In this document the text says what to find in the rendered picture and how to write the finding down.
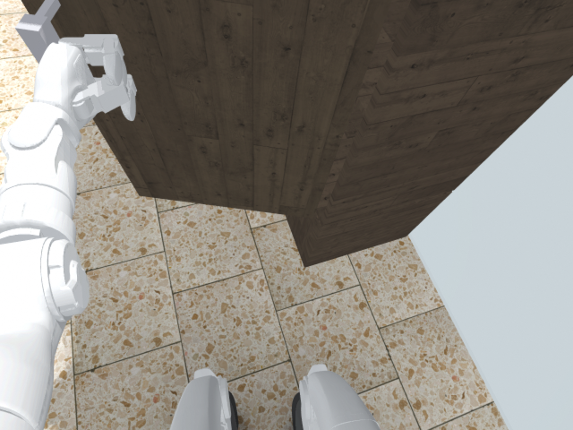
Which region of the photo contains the robot left forearm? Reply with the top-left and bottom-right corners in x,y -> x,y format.
0,102 -> 81,247

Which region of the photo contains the left robot hand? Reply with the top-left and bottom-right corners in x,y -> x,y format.
33,34 -> 137,131

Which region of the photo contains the handle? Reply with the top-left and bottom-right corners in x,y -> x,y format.
15,0 -> 96,78

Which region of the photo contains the cupboard door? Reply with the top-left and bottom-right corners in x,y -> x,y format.
21,0 -> 392,219

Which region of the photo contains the right robot shin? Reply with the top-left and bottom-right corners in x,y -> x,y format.
301,364 -> 328,430

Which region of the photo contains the right robot thigh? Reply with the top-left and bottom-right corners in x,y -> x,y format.
299,371 -> 381,430

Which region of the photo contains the robot left upper arm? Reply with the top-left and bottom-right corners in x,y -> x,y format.
0,236 -> 90,430

